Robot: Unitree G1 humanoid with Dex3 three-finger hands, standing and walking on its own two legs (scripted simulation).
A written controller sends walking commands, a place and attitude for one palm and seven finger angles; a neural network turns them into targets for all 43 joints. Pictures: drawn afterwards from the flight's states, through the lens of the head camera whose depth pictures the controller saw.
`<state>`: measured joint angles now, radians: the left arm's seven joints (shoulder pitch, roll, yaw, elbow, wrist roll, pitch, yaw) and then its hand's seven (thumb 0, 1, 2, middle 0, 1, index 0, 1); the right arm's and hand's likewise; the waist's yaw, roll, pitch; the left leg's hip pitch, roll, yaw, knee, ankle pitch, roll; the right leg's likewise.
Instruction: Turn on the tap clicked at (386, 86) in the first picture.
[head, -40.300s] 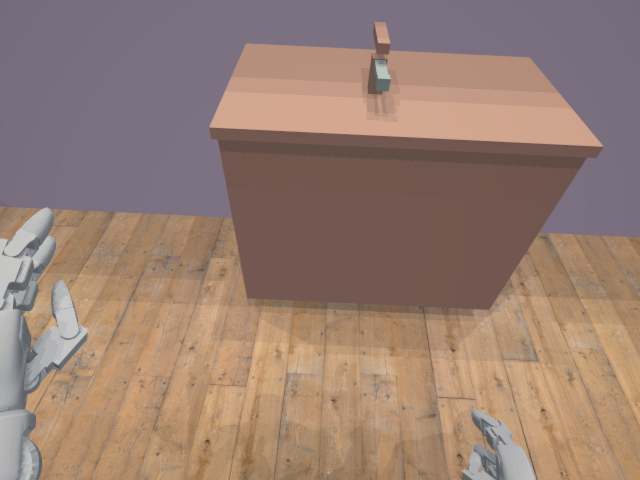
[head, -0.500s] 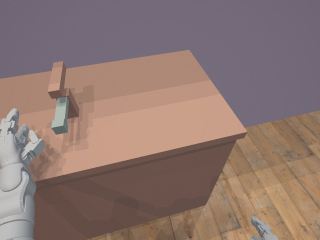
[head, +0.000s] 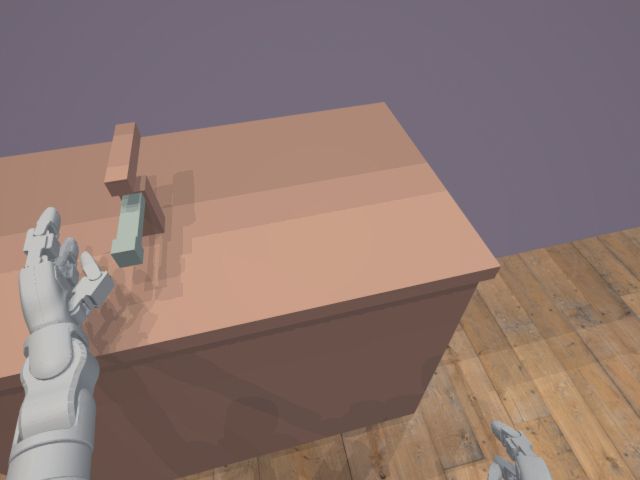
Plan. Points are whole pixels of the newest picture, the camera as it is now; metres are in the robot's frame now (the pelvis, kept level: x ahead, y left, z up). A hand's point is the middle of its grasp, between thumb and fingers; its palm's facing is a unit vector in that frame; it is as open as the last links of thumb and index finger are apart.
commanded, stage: push the lever round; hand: left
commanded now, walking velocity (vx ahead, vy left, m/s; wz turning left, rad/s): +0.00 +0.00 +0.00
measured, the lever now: (127, 251) +0.36 +0.27 +0.11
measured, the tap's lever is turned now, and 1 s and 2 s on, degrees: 0 12 45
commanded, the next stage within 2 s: none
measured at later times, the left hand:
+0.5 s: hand (125, 275) +0.32 +0.26 +0.10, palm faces +0.53 -0.85 -0.08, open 7.7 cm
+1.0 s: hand (153, 269) +0.33 +0.23 +0.10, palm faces +0.62 -0.78 -0.07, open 7.6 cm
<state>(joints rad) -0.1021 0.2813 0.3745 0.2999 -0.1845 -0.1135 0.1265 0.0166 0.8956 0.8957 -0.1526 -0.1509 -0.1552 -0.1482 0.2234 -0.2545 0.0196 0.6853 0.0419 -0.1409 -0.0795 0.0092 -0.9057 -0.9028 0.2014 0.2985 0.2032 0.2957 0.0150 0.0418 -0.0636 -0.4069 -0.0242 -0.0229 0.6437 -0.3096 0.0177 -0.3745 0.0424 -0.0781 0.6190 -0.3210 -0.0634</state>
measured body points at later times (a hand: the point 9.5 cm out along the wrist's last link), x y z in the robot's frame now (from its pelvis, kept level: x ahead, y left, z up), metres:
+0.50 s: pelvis +0.00 -0.01 +0.00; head +0.01 -0.02 +0.45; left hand +0.29 +0.30 +0.11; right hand +0.16 -0.25 -0.10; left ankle +0.01 +0.11 -0.72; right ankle +0.00 -0.08 -0.72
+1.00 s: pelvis -0.01 -0.01 +0.00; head +0.00 -0.03 +0.45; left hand +0.29 +0.27 +0.11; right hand +0.17 -0.25 -0.10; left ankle +0.01 +0.11 -0.72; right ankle +0.00 -0.08 -0.72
